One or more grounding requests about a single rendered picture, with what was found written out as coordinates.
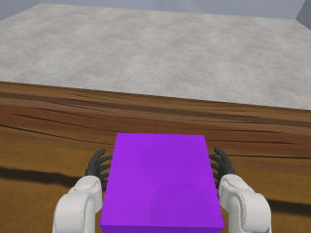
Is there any robot right hand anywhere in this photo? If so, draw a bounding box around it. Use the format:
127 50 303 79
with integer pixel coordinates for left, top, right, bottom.
208 147 235 191

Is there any left robot forearm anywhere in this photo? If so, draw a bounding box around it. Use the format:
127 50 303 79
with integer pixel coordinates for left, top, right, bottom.
52 176 103 233

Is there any robot left hand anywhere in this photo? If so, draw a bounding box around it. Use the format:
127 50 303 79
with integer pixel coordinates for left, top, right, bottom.
85 149 113 189

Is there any right robot forearm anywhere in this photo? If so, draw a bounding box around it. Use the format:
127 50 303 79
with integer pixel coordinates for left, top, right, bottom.
218 174 272 233

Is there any carton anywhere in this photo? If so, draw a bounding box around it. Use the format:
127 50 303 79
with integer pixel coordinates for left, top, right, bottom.
99 132 225 233

